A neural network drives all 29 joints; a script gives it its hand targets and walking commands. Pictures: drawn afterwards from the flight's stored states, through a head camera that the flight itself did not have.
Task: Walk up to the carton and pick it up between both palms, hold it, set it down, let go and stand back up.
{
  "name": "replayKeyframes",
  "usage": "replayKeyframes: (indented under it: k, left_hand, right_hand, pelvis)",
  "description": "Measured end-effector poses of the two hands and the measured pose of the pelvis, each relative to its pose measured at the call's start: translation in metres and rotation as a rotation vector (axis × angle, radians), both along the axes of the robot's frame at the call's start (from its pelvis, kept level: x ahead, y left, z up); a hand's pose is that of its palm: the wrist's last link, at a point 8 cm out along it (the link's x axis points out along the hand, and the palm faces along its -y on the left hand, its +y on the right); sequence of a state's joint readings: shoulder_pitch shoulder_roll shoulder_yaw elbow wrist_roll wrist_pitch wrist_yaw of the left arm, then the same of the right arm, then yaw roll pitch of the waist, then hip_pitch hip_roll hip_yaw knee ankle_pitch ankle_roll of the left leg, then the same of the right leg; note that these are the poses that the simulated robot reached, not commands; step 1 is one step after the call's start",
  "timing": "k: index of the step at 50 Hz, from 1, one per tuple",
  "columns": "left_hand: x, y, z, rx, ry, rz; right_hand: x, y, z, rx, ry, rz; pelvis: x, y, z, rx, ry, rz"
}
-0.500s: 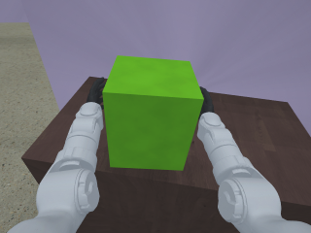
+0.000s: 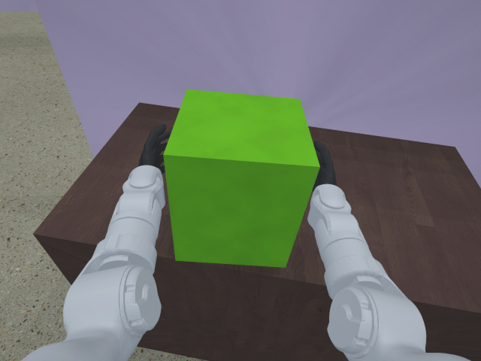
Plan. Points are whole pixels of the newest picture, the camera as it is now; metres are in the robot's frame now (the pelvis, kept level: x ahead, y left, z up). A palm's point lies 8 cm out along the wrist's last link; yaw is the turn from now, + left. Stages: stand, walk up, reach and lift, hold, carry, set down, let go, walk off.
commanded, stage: set down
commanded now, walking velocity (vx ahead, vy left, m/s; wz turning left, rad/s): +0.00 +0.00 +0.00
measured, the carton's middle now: (237, 180) +0.43 +0.02 +0.09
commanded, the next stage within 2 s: none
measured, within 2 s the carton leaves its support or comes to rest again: rests again in 0.40 s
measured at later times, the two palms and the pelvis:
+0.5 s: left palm (151, 184) +0.41 +0.17 +0.10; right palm (318, 198) +0.39 -0.13 +0.09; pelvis +0.00 +0.00 +0.00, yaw +0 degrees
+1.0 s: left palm (150, 186) +0.41 +0.17 +0.09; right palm (317, 201) +0.39 -0.13 +0.09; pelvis +0.00 +0.01 +0.00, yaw +0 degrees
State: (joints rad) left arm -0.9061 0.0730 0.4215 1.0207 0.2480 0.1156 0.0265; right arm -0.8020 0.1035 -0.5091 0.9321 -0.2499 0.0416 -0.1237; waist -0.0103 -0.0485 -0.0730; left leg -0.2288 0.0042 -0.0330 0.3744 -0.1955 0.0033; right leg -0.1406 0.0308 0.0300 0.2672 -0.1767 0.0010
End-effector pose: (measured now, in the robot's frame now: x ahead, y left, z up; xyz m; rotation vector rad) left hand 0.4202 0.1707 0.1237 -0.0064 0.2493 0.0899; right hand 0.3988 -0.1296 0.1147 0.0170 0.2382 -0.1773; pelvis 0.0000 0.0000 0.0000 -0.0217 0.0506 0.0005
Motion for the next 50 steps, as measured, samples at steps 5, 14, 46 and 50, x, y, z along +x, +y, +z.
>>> replayKeyframes:
  k: [5, 14, 46, 50]
  left_hand:
    - [-0.002, 0.001, -0.006, 0.001, 0.005, 0.000]
    - [-0.007, 0.000, -0.019, 0.000, 0.019, 0.000]
    - [-0.012, 0.004, -0.032, 0.001, 0.001, 0.000]
    - [-0.013, 0.004, -0.032, 0.002, -0.004, 0.000]
  right_hand:
    - [-0.002, 0.000, -0.006, -0.002, -0.002, 0.001]
    - [-0.007, 0.001, -0.017, -0.007, -0.006, 0.007]
    - [-0.010, 0.004, -0.029, -0.031, -0.046, 0.015]
    - [-0.010, 0.004, -0.030, -0.030, -0.052, 0.014]
  pelvis:
    - [0.000, 0.001, 0.000, 0.001, 0.002, -0.002]
    - [-0.002, 0.001, 0.000, 0.001, 0.010, -0.004]
    - [-0.002, 0.006, 0.002, 0.006, 0.017, -0.004]
    - [-0.002, 0.005, 0.002, 0.007, 0.013, -0.005]
